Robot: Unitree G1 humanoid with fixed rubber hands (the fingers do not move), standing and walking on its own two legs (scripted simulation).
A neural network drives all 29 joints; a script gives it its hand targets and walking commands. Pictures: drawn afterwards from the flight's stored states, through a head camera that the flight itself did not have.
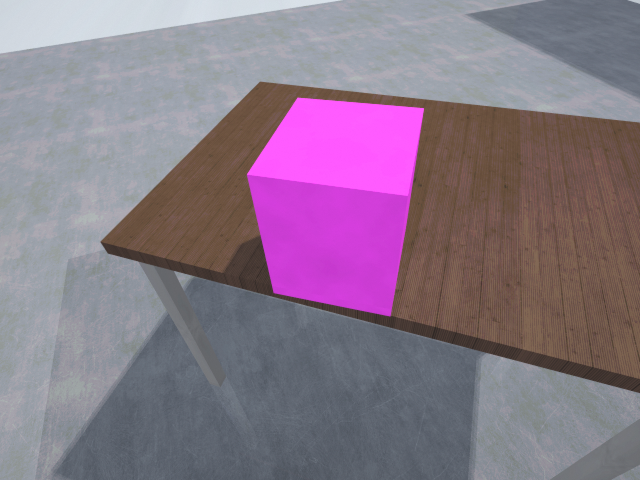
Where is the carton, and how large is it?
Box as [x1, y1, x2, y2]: [247, 98, 423, 316]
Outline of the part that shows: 297,98 247,174 273,291 276,293 390,316 407,217 423,108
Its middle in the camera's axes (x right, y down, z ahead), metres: +0.04 -0.05 +0.63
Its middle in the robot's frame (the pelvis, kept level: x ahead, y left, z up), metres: +0.52 -0.03 +0.06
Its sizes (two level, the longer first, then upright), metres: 0.210 0.200 0.250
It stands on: a table, 0.70 m high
